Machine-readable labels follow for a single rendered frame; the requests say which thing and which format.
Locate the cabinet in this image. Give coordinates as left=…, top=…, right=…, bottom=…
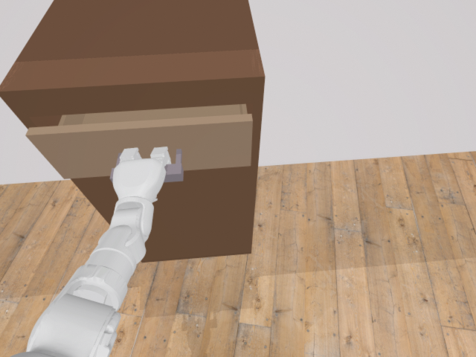
left=0, top=0, right=265, bottom=263

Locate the handle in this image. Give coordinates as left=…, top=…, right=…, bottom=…
left=110, top=149, right=184, bottom=183

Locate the left robot forearm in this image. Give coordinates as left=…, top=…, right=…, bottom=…
left=26, top=196, right=154, bottom=352

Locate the left robot upper arm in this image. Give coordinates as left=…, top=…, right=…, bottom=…
left=11, top=294, right=121, bottom=357

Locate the left robot hand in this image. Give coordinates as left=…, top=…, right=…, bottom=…
left=113, top=147, right=171, bottom=203

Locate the drawer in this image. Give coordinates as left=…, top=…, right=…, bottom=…
left=25, top=104, right=253, bottom=179

